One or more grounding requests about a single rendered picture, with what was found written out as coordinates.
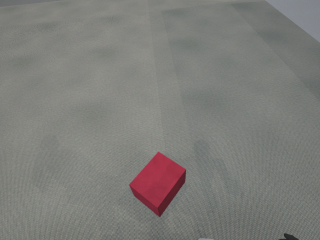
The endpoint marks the carton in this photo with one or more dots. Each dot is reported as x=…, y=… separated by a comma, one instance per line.
x=158, y=183

